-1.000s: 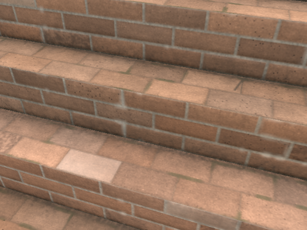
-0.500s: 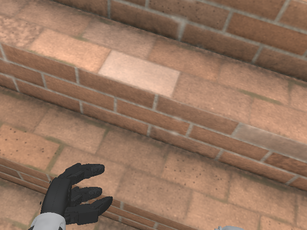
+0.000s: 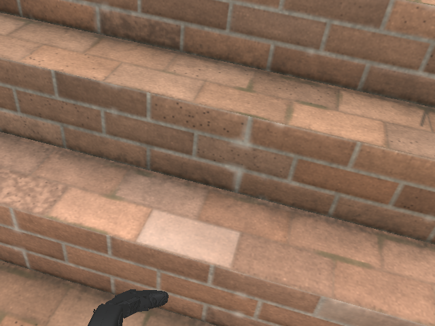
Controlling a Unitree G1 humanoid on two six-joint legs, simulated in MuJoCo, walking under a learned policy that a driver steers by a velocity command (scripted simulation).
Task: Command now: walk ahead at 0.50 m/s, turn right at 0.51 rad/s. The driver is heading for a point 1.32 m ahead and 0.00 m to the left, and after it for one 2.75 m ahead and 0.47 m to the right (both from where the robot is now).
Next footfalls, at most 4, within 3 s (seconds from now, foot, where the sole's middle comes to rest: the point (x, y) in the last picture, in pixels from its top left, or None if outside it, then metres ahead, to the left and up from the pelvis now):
0.42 left None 0.19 0.16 -0.65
0.86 right None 0.33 -0.11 -0.43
1.62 left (42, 214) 0.62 0.35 -0.21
2.20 right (179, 96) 0.77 0.07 0.01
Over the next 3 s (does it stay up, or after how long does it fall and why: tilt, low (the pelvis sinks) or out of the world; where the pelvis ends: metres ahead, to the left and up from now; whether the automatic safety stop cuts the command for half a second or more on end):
stays up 0.69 0.21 0.64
